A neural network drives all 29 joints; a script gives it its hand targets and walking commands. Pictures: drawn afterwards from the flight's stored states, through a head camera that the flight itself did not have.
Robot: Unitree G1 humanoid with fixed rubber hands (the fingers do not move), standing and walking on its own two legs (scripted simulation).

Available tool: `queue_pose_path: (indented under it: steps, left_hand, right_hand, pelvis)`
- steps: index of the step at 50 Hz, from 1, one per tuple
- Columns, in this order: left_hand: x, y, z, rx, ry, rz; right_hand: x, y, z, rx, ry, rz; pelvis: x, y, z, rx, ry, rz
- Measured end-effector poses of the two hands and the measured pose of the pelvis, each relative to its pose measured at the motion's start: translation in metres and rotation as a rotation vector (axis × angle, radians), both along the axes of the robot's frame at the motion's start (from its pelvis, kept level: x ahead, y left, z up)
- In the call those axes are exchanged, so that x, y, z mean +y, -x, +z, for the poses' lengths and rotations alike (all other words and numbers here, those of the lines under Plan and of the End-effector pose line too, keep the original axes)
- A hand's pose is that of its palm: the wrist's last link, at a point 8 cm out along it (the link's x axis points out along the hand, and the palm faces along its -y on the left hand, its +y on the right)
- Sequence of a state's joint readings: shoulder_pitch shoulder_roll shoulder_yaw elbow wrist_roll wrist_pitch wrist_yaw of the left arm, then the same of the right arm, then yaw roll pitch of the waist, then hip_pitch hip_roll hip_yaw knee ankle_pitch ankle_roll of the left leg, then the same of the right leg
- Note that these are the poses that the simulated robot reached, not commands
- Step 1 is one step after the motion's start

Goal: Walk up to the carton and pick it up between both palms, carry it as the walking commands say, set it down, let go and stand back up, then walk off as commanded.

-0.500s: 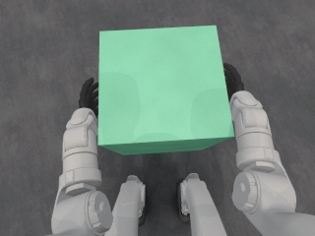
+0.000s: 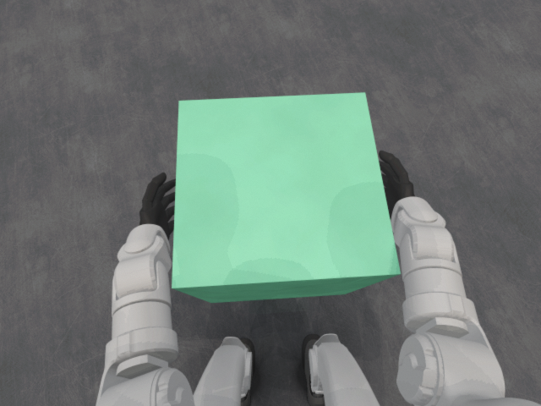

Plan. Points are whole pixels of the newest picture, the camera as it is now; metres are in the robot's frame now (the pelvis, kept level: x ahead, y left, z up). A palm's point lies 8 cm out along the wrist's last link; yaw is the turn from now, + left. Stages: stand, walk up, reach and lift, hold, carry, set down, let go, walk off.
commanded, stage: reach and lift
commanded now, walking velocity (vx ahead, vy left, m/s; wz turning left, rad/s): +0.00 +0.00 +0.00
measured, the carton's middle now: (276, 214) +0.41 +0.01 -0.12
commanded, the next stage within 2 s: none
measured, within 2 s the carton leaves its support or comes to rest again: neither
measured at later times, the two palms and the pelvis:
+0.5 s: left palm (128, 229) +0.34 +0.19 +0.03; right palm (418, 198) +0.38 -0.17 +0.02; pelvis +0.02 +0.00 +0.05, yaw +0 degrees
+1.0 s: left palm (97, 233) +0.32 +0.20 +0.09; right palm (445, 204) +0.35 -0.17 +0.09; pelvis +0.03 +0.01 +0.07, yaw -1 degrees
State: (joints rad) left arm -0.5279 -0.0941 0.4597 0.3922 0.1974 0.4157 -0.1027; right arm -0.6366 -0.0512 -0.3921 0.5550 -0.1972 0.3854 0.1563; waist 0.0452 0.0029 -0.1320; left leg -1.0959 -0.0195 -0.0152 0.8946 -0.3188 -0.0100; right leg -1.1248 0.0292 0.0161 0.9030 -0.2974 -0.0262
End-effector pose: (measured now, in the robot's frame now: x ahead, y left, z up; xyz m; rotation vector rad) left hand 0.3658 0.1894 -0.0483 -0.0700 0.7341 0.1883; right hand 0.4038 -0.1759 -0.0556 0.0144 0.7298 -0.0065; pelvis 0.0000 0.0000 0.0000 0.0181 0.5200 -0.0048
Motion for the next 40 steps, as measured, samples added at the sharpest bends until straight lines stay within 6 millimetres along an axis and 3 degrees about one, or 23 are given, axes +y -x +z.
queue_pose_path:
  steps: [21, 40]
  left_hand:
    - [0.004, 0.021, 0.064, -0.015, -0.006, -0.005]
    - [0.008, 0.040, 0.113, -0.046, -0.007, -0.028]
  right_hand:
    - [0.004, 0.020, 0.065, -0.015, 0.008, 0.014]
    - [0.006, 0.045, 0.117, -0.046, 0.019, -0.003]
  pelvis:
    - [0.003, -0.019, 0.042, -0.188, 0.005, -0.002]
    - [0.009, -0.031, 0.067, -0.393, 0.011, 0.000]
